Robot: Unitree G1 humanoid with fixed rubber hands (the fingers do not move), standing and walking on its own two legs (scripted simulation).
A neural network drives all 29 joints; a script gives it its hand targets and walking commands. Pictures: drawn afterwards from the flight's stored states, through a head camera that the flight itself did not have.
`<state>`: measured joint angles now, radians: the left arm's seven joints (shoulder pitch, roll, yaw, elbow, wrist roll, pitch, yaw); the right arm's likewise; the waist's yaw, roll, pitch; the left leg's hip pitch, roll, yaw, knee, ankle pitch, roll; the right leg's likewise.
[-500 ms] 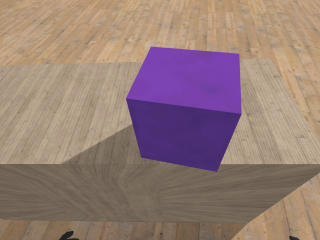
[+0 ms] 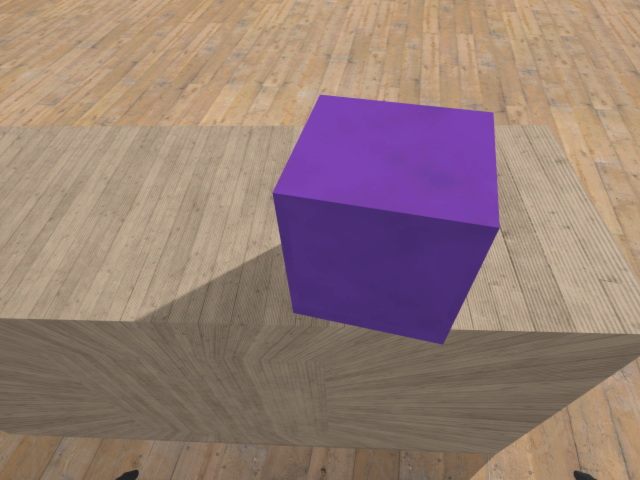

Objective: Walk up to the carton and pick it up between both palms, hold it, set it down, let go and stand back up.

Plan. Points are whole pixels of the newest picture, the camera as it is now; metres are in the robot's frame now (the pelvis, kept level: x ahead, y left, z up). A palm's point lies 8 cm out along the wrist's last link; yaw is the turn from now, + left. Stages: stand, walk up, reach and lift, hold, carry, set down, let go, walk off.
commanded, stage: walk up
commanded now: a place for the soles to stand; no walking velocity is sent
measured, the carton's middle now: (383, 222) +0.41 -0.04 +0.09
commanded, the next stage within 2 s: reach and lift in 1.38 s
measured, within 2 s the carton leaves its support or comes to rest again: neither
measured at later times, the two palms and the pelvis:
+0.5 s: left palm out of the picture +0.10 +0.31 -0.11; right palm out of the picture +0.11 -0.32 -0.10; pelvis +0.03 +0.00 +0.00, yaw +1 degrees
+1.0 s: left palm out of the picture +0.09 +0.31 -0.11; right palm out of the picture +0.11 -0.32 -0.10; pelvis +0.02 +0.00 +0.00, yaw +2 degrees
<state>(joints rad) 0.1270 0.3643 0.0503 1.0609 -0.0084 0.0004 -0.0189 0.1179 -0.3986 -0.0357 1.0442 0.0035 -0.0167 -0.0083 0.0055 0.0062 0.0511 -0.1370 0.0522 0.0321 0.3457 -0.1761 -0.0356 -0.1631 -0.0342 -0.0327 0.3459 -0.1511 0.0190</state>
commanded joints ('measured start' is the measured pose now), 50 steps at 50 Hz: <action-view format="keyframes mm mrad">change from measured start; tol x8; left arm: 1 -59 187 32 -67 -2 -19 8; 50 -30 220 43 -113 10 1 -1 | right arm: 1 -35 -188 -40 -61 -1 -15 -10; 50 24 -195 -48 -113 -2 -1 -26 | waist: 1 -9 -15 -86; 14 3 -27 -25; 26 -9 -37 -144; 50 -4 -5 -34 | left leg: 1 24 99 -77 -50 52 66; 10 26 113 -92 -77 -24 78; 24 43 105 -69 -7 258 62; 36 -12 88 -84 -25 104 72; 43 59 91 -77 -8 197 71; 50 -4 89 -91 -41 7 73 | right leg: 1 -5 -100 87 -59 55 -42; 8 44 -100 86 -78 -46 -42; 26 110 -107 51 1 263 -48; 36 83 -102 55 -21 80 -56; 42 86 -104 33 -13 179 -45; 50 34 -99 65 -66 -51 -47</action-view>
